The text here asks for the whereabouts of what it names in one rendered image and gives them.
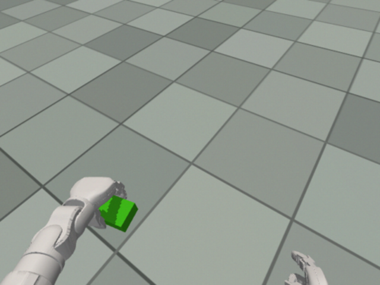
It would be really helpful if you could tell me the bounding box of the small box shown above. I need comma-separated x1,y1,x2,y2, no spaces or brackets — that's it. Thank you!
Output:
99,195,138,232

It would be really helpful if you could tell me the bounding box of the left robot hand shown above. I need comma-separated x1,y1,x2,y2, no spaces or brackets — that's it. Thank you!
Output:
69,177,127,229

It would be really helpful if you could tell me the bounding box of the right robot hand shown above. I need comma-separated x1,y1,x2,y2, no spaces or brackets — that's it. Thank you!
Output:
284,251,329,285

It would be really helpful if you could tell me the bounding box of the left robot arm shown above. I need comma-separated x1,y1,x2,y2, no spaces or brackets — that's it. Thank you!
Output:
0,197,94,285

